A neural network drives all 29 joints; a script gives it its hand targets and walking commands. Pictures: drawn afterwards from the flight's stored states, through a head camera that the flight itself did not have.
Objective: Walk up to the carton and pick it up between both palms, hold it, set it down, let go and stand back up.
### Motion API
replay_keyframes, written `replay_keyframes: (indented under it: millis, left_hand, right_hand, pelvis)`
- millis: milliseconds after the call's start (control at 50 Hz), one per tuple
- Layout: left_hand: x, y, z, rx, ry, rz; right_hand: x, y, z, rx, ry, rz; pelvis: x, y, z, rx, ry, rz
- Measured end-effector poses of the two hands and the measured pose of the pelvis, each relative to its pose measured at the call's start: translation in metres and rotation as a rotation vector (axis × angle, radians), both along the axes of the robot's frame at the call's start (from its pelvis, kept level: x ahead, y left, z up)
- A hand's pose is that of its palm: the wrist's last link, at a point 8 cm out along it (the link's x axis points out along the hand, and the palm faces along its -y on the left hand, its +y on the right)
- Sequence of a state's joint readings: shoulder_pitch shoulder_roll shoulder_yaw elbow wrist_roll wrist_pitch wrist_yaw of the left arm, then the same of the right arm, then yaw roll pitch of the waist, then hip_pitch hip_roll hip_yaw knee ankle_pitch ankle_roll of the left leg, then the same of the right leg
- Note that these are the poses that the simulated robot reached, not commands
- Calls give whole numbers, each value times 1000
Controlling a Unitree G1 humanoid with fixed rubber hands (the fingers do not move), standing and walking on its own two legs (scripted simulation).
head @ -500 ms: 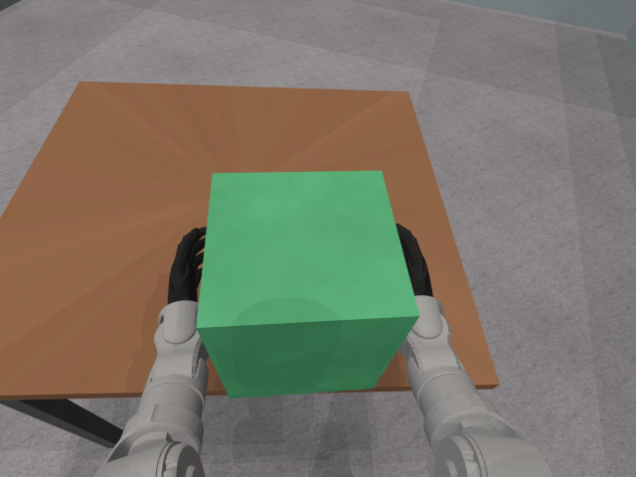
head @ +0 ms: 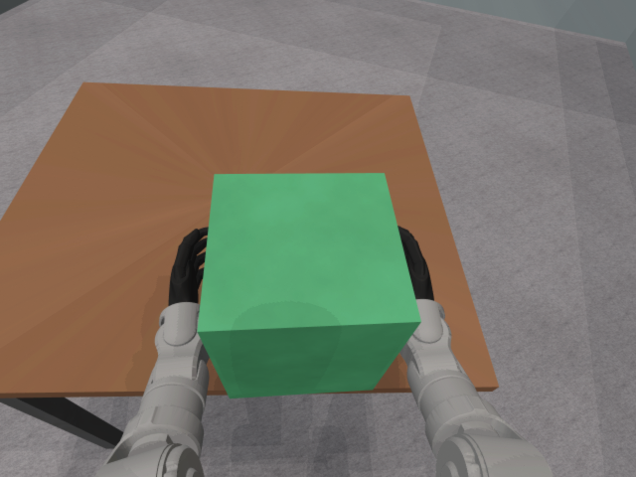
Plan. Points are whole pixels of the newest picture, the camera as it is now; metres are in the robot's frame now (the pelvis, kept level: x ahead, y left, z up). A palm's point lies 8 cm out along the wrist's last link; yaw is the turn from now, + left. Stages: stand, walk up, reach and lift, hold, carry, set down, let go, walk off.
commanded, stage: reach and lift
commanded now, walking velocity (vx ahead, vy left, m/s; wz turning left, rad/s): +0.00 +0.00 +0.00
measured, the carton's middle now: (301, 293) +0.36 +0.03 +0.01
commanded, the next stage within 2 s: none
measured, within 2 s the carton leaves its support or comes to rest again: leaves its support in 0.66 s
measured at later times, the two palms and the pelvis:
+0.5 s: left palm (183, 302) +0.33 +0.18 +0.02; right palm (418, 295) +0.35 -0.12 +0.04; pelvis -0.05 +0.00 +0.00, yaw +0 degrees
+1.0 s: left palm (195, 277) +0.36 +0.17 +0.04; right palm (432, 280) +0.36 -0.13 +0.06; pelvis -0.03 +0.00 -0.01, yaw +0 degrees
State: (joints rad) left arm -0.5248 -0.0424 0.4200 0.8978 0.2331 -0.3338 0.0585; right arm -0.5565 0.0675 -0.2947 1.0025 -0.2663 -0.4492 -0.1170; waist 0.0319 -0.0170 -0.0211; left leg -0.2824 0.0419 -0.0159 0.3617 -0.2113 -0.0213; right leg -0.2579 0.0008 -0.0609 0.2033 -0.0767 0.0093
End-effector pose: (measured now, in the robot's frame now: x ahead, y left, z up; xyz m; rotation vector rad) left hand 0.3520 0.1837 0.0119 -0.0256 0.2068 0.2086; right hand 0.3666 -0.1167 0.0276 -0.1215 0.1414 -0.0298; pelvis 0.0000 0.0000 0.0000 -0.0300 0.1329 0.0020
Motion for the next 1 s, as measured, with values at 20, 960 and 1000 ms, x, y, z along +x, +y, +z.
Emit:
replay_keyframes:
  millis: [20,960,1000]
  left_hand:
    - [-1,0,1,0,-7,0]
    - [3,-13,23,-32,-87,-25]
    - [5,-14,27,-33,-89,-31]
  right_hand:
    - [-1,0,1,-2,-8,0]
    - [-9,-13,27,-13,-99,-33]
    - [-10,-13,32,-6,-100,-39]
  pelvis:
    - [-1,0,0,0,2,0]
    - [-32,-1,-7,7,103,-4]
    - [-30,0,-7,5,90,-1]
